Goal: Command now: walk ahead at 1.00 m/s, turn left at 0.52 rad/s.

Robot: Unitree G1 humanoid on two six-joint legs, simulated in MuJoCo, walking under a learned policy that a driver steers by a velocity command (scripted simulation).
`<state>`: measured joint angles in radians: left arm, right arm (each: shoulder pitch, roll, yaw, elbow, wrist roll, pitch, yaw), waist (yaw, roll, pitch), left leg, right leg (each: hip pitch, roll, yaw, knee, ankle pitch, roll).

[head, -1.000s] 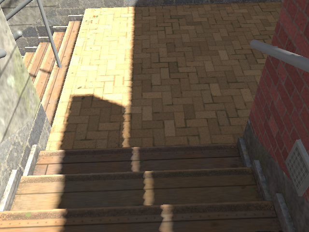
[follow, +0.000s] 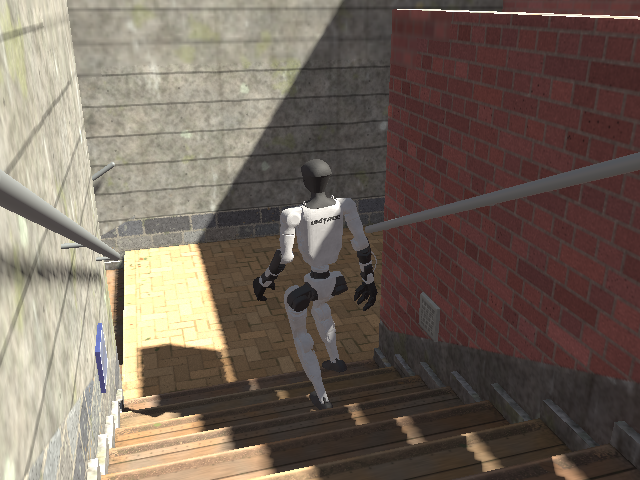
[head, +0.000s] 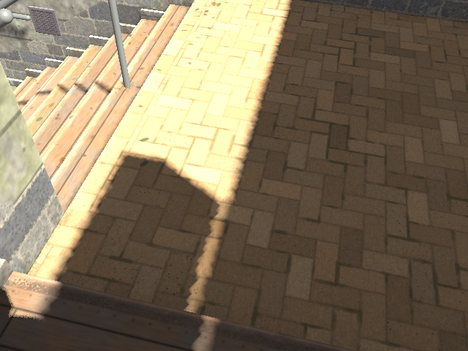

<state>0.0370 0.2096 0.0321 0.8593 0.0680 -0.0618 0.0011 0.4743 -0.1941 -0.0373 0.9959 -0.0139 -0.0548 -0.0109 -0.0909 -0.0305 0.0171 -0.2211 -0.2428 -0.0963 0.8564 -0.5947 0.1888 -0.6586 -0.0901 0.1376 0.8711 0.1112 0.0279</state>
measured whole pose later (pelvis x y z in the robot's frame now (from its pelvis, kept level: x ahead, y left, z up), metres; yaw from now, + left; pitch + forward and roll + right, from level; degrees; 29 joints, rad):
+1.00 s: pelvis +0.87 -0.18 -0.41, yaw -38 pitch +0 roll +2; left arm 0.04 0.33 0.06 0.83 0.05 -0.03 -0.04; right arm 0.55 -0.23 -0.03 1.04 -0.04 -0.06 -0.04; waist -0.05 -0.05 0.04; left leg -0.09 0.06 0.20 1.58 -0.65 0.01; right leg -0.34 0.07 -0.15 0.54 -0.13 -0.22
